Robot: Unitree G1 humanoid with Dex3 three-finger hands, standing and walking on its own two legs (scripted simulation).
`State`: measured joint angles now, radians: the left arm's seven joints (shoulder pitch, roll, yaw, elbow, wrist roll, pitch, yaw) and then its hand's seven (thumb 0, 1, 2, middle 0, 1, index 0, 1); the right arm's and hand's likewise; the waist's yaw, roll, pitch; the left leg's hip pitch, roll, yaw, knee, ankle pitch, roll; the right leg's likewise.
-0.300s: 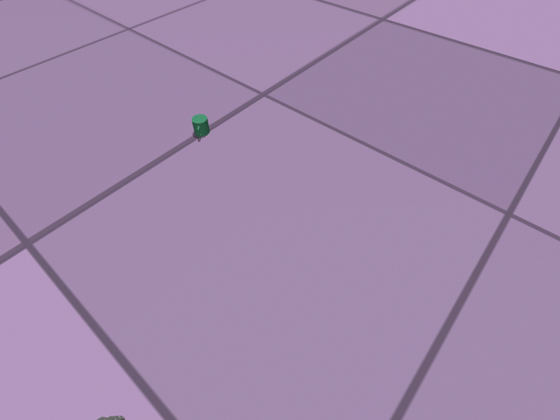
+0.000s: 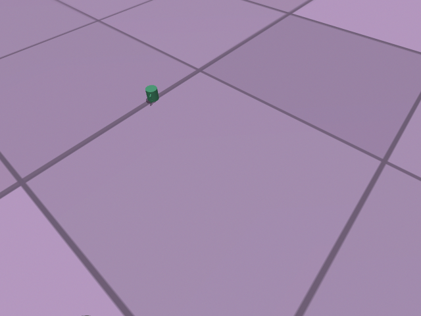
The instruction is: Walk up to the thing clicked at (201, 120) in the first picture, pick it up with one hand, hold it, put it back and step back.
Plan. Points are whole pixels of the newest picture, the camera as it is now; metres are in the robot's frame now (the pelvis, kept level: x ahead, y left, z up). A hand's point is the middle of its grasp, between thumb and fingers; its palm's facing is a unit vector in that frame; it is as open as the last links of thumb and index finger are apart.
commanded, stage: stand
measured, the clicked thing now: (151, 94) +1.65 +0.49 -0.74
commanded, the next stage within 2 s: walk up in 0.82 s
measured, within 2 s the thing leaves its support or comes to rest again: neither
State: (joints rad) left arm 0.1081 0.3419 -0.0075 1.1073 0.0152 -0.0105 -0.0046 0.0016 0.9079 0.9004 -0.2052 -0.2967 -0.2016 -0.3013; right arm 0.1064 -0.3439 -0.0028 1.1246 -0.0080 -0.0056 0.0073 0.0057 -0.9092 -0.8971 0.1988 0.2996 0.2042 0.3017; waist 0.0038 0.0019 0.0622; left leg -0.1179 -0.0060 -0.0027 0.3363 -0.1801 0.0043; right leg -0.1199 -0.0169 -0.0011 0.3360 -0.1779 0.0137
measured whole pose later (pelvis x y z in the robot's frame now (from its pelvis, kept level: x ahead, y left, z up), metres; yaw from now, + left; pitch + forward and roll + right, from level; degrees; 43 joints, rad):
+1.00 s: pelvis -0.01 -0.02 -0.01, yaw +10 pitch +0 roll +1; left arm 0.06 0.39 0.05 0.93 0.02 0.02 -0.02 0.00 0.91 0.90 -0.21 -0.30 -0.20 -0.30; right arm 0.22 -0.36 -0.06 0.99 -0.03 0.02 0.00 0.01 -0.91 -0.90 0.20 0.30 0.21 0.30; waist -0.02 -0.01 0.10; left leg -0.28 -0.06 -0.16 0.47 -0.19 -0.01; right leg -0.23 0.02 0.02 0.53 -0.36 -0.03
